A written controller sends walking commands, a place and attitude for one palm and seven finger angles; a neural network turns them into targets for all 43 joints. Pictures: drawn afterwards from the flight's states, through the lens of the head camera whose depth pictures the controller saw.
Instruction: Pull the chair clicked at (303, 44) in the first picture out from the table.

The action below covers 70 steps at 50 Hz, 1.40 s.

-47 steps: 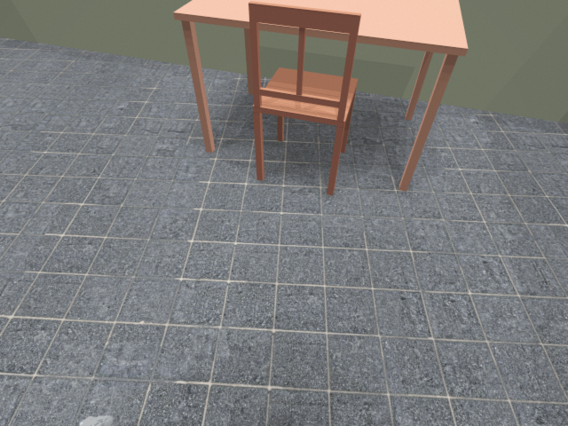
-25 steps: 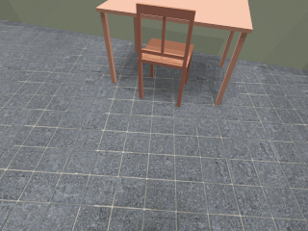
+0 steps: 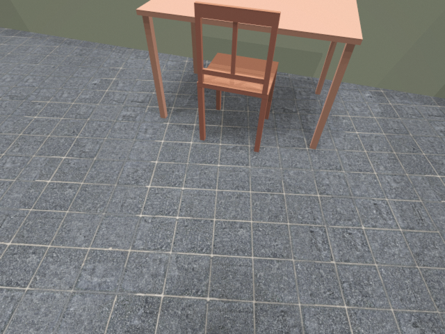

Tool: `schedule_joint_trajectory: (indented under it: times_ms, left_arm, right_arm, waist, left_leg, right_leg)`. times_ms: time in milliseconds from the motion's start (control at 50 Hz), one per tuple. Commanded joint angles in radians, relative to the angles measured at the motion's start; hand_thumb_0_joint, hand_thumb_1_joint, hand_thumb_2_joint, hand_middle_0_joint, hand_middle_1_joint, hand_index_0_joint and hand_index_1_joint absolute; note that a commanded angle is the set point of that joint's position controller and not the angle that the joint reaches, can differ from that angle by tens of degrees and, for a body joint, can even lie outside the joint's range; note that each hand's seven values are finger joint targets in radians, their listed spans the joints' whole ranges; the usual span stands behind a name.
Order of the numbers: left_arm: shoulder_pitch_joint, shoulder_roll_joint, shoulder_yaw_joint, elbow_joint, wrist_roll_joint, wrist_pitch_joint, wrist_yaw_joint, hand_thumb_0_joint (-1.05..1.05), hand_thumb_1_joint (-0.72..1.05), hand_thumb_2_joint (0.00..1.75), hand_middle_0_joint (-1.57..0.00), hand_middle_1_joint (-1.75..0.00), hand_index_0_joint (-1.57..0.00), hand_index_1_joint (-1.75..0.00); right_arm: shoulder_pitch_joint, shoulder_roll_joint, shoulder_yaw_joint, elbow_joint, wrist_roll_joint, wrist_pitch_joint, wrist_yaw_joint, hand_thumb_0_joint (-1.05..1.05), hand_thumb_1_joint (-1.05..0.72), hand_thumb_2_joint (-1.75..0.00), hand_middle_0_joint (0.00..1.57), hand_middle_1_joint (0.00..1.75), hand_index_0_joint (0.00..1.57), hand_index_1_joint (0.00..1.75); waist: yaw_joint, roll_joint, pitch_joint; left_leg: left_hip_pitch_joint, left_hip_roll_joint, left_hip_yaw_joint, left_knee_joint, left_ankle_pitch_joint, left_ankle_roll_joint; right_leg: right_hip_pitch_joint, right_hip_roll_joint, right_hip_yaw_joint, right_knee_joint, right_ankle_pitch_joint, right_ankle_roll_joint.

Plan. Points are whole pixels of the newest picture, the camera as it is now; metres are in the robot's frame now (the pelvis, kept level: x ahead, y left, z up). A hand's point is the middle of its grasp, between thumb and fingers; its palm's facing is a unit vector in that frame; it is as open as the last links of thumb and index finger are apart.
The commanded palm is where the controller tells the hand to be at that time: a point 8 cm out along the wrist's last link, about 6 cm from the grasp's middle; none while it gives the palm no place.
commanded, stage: look at it before walking up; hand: left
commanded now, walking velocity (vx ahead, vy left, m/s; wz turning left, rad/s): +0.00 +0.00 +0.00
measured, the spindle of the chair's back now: (234, 49) +1.42 +0.01 -0.12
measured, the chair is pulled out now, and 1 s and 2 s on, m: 0.00 0.00 0.00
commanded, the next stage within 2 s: walk to a spot facing it in 0.50 s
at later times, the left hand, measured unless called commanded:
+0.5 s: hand out of the picture +0.08 +0.25 -0.16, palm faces -0.03 -0.95 -0.32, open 7.4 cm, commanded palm none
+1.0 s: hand out of the picture +0.03 +0.20 -0.20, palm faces +0.03 -0.99 -0.13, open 7.4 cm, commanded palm none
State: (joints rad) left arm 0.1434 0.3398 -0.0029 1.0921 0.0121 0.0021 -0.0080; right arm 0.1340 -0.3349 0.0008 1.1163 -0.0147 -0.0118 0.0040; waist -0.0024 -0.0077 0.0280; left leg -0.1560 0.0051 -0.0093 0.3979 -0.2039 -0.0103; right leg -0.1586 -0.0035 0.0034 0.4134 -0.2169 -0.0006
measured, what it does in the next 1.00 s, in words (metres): shifts its weight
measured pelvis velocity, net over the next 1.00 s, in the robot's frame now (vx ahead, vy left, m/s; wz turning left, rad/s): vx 0.09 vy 0.03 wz -0.01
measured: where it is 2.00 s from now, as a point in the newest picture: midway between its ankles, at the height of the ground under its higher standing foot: (221, 276)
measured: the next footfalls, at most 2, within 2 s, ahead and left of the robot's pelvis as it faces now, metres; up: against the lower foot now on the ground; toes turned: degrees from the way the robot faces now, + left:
right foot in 1.36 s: +0.40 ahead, -0.10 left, +0.00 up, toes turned -9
left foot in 1.78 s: +0.56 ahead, +0.14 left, +0.00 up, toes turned +11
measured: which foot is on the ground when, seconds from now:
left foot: down 0.00-1.00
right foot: down 0.00-0.94, up 0.96-1.00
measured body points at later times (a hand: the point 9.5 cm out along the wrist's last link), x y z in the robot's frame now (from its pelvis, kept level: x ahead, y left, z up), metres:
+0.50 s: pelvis +0.01 +0.00 +0.00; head +0.01 +0.01 +0.45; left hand +0.08 +0.30 -0.13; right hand +0.09 -0.29 -0.13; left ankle +0.01 +0.13 -0.74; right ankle +0.01 -0.12 -0.74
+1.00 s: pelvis +0.09 +0.03 -0.02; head +0.09 +0.06 +0.43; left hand +0.03 +0.26 -0.19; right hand +0.07 -0.21 -0.16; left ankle +0.03 +0.12 -0.74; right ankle +0.00 -0.10 -0.71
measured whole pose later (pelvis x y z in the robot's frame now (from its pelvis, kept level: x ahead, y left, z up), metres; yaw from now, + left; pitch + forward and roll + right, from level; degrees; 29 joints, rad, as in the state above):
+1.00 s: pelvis +0.09 +0.03 -0.02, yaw +0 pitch -1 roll -1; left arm 0.40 0.19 0.02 1.14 0.02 0.01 -0.01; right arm 0.34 -0.17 -0.01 1.11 -0.03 -0.06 0.00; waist 0.00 -0.04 0.00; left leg -0.16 0.02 0.11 0.59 -0.42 0.04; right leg -0.25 -0.02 -0.02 0.87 -0.47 -0.02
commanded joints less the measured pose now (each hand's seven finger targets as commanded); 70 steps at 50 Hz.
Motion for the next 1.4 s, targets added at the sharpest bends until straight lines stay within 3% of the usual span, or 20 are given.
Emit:
schedule_joint_trajectory:
  times_ms: [0,580,620,700,820,860,880,900,920,940,960,980,1080,1220,1260,1300,1320,1340,1360,1380]
  left_arm:
    - [-0.045,0.203,0.036,-0.07,-0.001,-0.026,0.019,0.0,0.9,0.9,-0.2,-0.3,-0.2,-0.3]
    - [-0.044,0.205,0.035,-0.066,0.0,-0.026,0.018,0.0,0.9,0.9,-0.2,-0.3,-0.2,-0.3]
    - [0.035,0.077,0.006,-0.03,0.0,-0.006,0.022,0.0,0.9,0.9,-0.2,-0.3,-0.2,-0.3]
    - [0.101,0.083,0.023,-0.036,0.013,0.006,0.004,0.0,0.9,0.9,-0.2,-0.3,-0.2,-0.3]
    - [0.252,0.102,0.061,-0.031,0.009,-0.029,0.012,0.0,0.9,0.9,-0.2,-0.3,-0.2,-0.3]
    - [0.233,0.084,0.067,-0.035,0.013,-0.037,0.017,0.0,0.9,0.9,-0.2,-0.3,-0.2,-0.3]
    - [0.202,0.062,0.065,-0.042,0.01,-0.035,0.015,0.0,0.9,0.9,-0.2,-0.3,-0.2,-0.3]
    - [0.182,0.007,0.059,-0.053,0.003,-0.032,0.009,0.0,0.9,0.9,-0.2,-0.3,-0.2,-0.3]
    - [0.127,-0.062,0.044,-0.086,0.003,-0.034,0.005,0.0,0.9,0.9,-0.2,-0.3,-0.2,-0.3]
    - [0.043,-0.039,0.043,-0.122,0.012,-0.044,0.016,0.0,0.9,0.9,-0.2,-0.3,-0.2,-0.3]
    - [0.026,-0.047,0.05,-0.117,0.009,-0.049,0.012,0.0,0.9,0.9,-0.2,-0.3,-0.2,-0.3]
    - [0.038,-0.071,0.049,-0.102,0.01,-0.051,0.003,0.0,0.9,0.9,-0.2,-0.3,-0.2,-0.3]
    - [0.062,-0.135,0.051,-0.092,0.014,-0.024,-0.021,0.0,0.9,0.9,-0.2,-0.3,-0.2,-0.3]
    - [-0.076,-0.15,0.048,-0.143,0.003,-0.033,-0.025,0.0,0.9,0.9,-0.2,-0.3,-0.2,-0.3]
    - [0.02,-0.124,0.057,-0.121,0.007,-0.037,-0.018,0.0,0.9,0.9,-0.2,-0.3,-0.2,-0.3]
    - [0.255,-0.074,0.078,-0.056,0.018,-0.052,-0.009,0.0,0.9,0.9,-0.2,-0.3,-0.2,-0.3]
    - [0.38,0.013,0.1,-0.021,0.027,-0.068,0.003,0.0,0.9,0.9,-0.2,-0.3,-0.2,-0.3]
    - [0.453,0.109,0.122,-0.009,0.016,-0.068,0.018,0.0,0.9,0.9,-0.2,-0.3,-0.2,-0.3]
    - [0.397,0.121,0.126,-0.017,-0.002,-0.063,0.018,0.0,0.9,0.9,-0.2,-0.3,-0.2,-0.3]
    - [0.294,0.072,0.11,-0.047,0.0,-0.059,0.019,0.0,0.9,0.9,-0.2,-0.3,-0.2,-0.3]
  right_arm:
    - [-0.059,-0.206,-0.037,-0.068,0.006,-0.022,-0.014,0.0,-0.9,-0.9,0.2,0.3,0.2,0.3]
    - [-0.069,-0.21,-0.035,-0.066,0.008,-0.022,-0.015,0.0,-0.9,-0.9,0.2,0.3,0.2,0.3]
    - [-0.003,-0.077,-0.004,-0.036,-0.001,-0.002,-0.009,0.0,-0.9,-0.9,0.2,0.3,0.2,0.3]
    - [0.041,-0.073,-0.015,-0.045,-0.011,0.01,-0.003,0.0,-0.9,-0.9,0.2,0.3,0.2,0.3]
    - [0.052,-0.006,-0.024,-0.1,-0.005,-0.02,-0.002,0.0,-0.9,-0.9,0.2,0.3,0.2,0.3]
    - [0.098,0.021,-0.029,-0.096,0.0,-0.034,0.0,0.0,-0.9,-0.9,0.2,0.3,0.2,0.3]
    - [0.178,0.034,-0.029,-0.067,0.002,-0.041,-0.001,0.0,-0.9,-0.9,0.2,0.3,0.2,0.3]
    - [0.307,0.0,-0.039,-0.02,-0.004,-0.048,-0.008,0.0,-0.9,-0.9,0.2,0.3,0.2,0.3]
    - [0.458,-0.088,-0.067,0.033,-0.016,-0.053,-0.014,0.0,-0.9,-0.9,0.2,0.3,0.2,0.3]
    - [0.53,-0.061,-0.06,0.056,-0.013,-0.053,-0.029,0.0,-0.9,-0.9,0.2,0.3,0.2,0.3]
    - [0.509,-0.009,-0.046,0.052,-0.008,-0.053,-0.036,0.0,-0.9,-0.9,0.2,0.3,0.2,0.3]
    - [0.469,0.012,-0.041,0.035,-0.008,-0.062,-0.038,0.0,-0.9,-0.9,0.2,0.3,0.2,0.3]
    - [0.424,0.082,-0.033,0.04,0.001,-0.09,-0.049,0.0,-0.9,-0.9,0.2,0.3,0.2,0.3]
    - [0.464,0.082,-0.039,0.083,-0.003,-0.084,-0.052,0.0,-0.9,-0.9,0.2,0.3,0.2,0.3]
    - [0.438,0.06,-0.047,0.085,-0.001,-0.079,-0.052,0.0,-0.9,-0.9,0.2,0.3,0.2,0.3]
    - [0.4,0.038,-0.055,0.072,0.003,-0.075,-0.047,0.0,-0.9,-0.9,0.2,0.3,0.2,0.3]
    - [0.42,0.08,-0.05,0.06,0.013,-0.074,-0.033,0.0,-0.9,-0.9,0.2,0.3,0.2,0.3]
    - [0.46,0.146,-0.043,0.025,0.025,-0.079,-0.03,0.0,-0.9,-0.9,0.2,0.3,0.2,0.3]
    - [0.372,0.129,-0.048,0.002,0.026,-0.073,-0.027,0.0,-0.9,-0.9,0.2,0.3,0.2,0.3]
    - [0.287,0.133,-0.058,-0.025,0.016,-0.067,-0.02,0.0,-0.9,-0.9,0.2,0.3,0.2,0.3]
  waist:
    - [0.006,0.011,-0.046]
    - [0.006,0.008,-0.055]
    - [0.006,0.006,-0.07]
    - [0.017,-0.024,0.086]
    - [0.043,-0.176,0.095]
    - [0.006,-0.103,0.094]
    - [-0.032,-0.064,0.072]
    - [-0.081,0.087,0.051]
    - [-0.126,0.363,0.061]
    - [-0.142,0.324,0.129]
    - [-0.118,0.14,0.166]
    - [-0.092,0.071,0.151]
    - [-0.023,0.116,0.142]
    - [-0.03,0.146,0.144]
    - [0.023,0.143,0.086]
    - [0.13,0.107,-0.039]
    - [0.169,-0.007,-0.131]
    - [0.15,-0.189,-0.246]
    - [0.148,-0.134,-0.209]
    - [0.117,-0.069,-0.069]
  left_leg:
    - [0.005,0.11,-0.093,-0.074,0.1,0.038]
    - [0.031,0.115,-0.093,-0.089,0.145,0.037]
    - [0.03,0.101,-0.067,-0.07,0.008,0.018]
    - [-0.135,0.074,-0.073,-0.051,-0.353,0.037]
    - [-0.323,0.043,0.064,0.291,-0.241,0.021]
    - [-0.227,0.069,0.08,0.199,-0.233,0.023]
    - [-0.06,0.062,0.09,0.083,-0.164,0.031]
    - [0.127,0.121,-0.046,-0.029,-0.136,0.072]
    - [0.239,0.347,-0.353,-0.17,-0.094,0.153]
    - [0.263,0.404,-0.45,-0.191,0.066,0.19]
    - [0.244,0.418,-0.405,-0.162,0.183,0.227]
    - [0.248,0.396,-0.327,-0.153,0.268,0.23]
    - [0.175,0.267,-0.059,-0.215,0.312,0.166]
    - [0.164,0.237,0.071,-0.19,0.606,0.144]
    - [0.189,0.252,0.092,-0.059,0.811,0.136]
    - [0.118,0.213,0.119,0.254,0.796,0.095]
    - [-0.127,0.157,0.125,0.557,0.489,0.066]
    - [-0.362,0.003,0.112,0.954,-0.302,0.032]
    - [-0.406,0.048,0.004,1.066,-0.321,0.061]
    - [-0.461,0.091,-0.007,1.095,-0.231,0.059]
  right_leg:
    - [-0.009,-0.116,0.102,-0.088,0.071,-0.031]
    - [0.016,-0.117,0.094,-0.095,0.123,-0.027]
    - [0.011,-0.108,0.084,-0.088,-0.048,-0.008]
    - [-0.086,-0.094,0.128,-0.095,-0.376,-0.038]
    - [0.061,-0.28,0.338,-0.183,-0.246,-0.176]
    - [0.005,-0.284,0.263,-0.111,-0.115,-0.181]
    - [-0.09,-0.223,0.166,-0.026,-0.077,-0.142]
    - [-0.232,-0.099,0.048,0.188,-0.061,-0.086]
    - [-0.448,0.017,-0.123,0.514,-0.248,-0.022]
    - [-0.583,-0.004,-0.034,0.672,-0.341,-0.028]
    - [-0.621,-0.055,0.0,0.747,-0.277,-0.037]
    - [-0.624,-0.081,0.004,0.778,-0.227,-0.029]
    - [-0.581,-0.111,-0.063,0.706,-0.048,0.003]
    - [-0.353,-0.033,-0.167,0.28,0.053,-0.044]
    - [-0.23,0.001,-0.173,0.254,0.024,-0.075]
    - [0.071,0.026,-0.178,0.151,0.06,-0.099]
    - [0.332,-0.153,0.022,0.116,0.039,-0.16]
    - [0.457,-0.47,0.517,-0.012,0.093,-0.286]
    - [0.334,-0.49,0.561,-0.132,-0.097,-0.314]
    - [0.16,-0.454,0.497,-0.184,-0.216,-0.278]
